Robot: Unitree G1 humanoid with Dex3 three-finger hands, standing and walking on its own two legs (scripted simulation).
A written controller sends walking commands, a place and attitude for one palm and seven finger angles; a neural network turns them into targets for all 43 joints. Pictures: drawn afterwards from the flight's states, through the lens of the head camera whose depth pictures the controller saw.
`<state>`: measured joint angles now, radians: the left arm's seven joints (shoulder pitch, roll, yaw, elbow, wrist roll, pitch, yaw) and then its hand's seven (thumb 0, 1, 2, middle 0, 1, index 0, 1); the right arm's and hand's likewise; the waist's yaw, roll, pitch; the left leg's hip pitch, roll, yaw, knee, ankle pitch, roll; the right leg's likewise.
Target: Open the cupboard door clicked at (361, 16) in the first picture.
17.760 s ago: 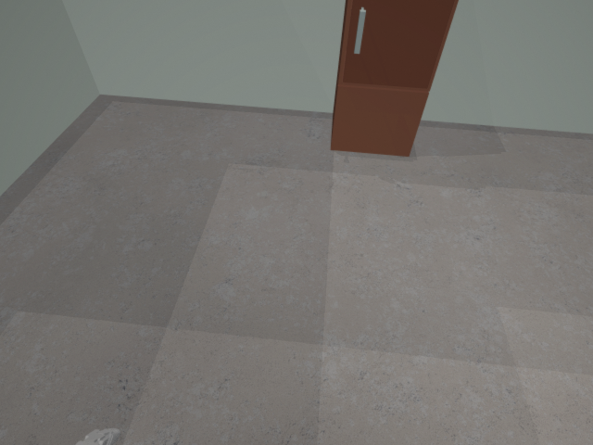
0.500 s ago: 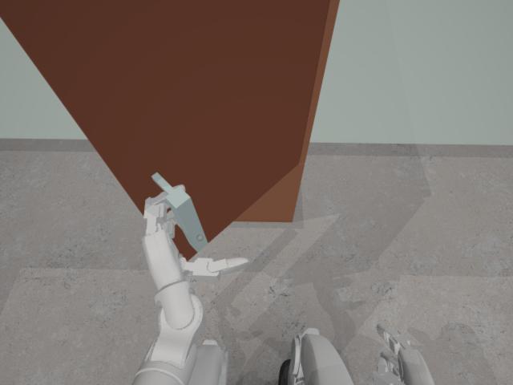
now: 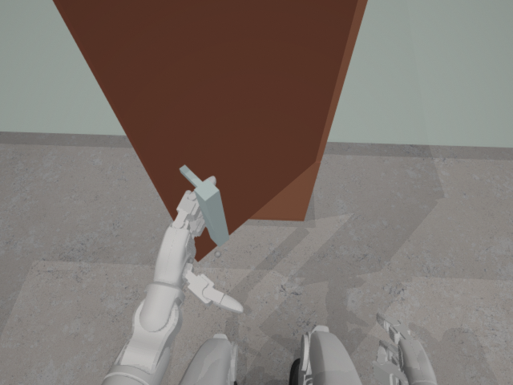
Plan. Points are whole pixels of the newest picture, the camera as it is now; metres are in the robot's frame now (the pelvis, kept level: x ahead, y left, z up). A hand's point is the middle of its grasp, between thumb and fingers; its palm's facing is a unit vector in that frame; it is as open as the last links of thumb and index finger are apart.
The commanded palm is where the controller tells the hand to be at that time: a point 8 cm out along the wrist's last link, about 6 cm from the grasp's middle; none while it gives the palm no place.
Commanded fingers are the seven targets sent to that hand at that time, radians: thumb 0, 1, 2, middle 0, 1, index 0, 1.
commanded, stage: slide the hand sideways off the handle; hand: left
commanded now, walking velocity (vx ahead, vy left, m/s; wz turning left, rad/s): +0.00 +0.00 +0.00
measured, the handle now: (205, 208) +0.38 +0.10 +0.02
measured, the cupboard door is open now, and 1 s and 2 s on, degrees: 46 47 47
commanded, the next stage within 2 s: draw the hand back to the body in 0.96 s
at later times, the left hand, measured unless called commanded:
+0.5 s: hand (192, 278) +0.27 +0.11 +0.02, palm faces -0.04 -1.00 -0.03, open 16.3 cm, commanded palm +0.24 +0.16 +0.02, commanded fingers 0.00 -0.50 0.30 -0.15 -0.30 -0.15 -0.30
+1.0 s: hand (161, 310) +0.22 +0.14 +0.01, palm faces -0.05 -1.00 -0.05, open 16.3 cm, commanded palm +0.20 +0.20 +0.02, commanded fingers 0.00 -0.50 0.30 -0.15 -0.30 -0.15 -0.30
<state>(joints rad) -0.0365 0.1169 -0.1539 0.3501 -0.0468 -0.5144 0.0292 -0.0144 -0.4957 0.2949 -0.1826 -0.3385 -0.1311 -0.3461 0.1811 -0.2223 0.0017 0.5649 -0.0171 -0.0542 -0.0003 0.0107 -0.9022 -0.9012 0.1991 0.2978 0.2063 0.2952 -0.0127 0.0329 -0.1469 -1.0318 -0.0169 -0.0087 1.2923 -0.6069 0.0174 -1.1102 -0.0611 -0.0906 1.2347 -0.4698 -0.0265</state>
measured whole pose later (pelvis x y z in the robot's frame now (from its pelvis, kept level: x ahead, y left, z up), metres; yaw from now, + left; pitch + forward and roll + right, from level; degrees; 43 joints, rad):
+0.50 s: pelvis +0.01 +0.00 -0.01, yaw +0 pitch +22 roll -1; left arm 0.26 0.11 -0.12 0.04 -0.05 -0.47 0.01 -0.01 -0.49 0.30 -0.14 -0.30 -0.15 -0.30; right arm 0.18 -0.20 0.01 0.45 -0.01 -0.04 0.01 0.01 -0.90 -0.90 0.20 0.30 0.21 0.30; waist 0.01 0.02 -0.18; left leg -1.07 -0.02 0.00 1.33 -0.64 0.02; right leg -1.15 -0.06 -0.08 1.28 -0.50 -0.02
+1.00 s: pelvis +0.01 -0.01 -0.02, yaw +0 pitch +22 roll -1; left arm 0.46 0.20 0.06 -0.06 -0.19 -0.47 -0.21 -0.01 -0.49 0.30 -0.15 -0.30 -0.15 -0.30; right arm 0.18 -0.22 -0.01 0.45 0.01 -0.08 -0.04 0.01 -0.90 -0.90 0.20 0.30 0.21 0.30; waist 0.01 0.01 -0.19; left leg -1.10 0.00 -0.03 1.39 -0.67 0.00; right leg -1.18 -0.04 -0.11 1.33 -0.53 -0.05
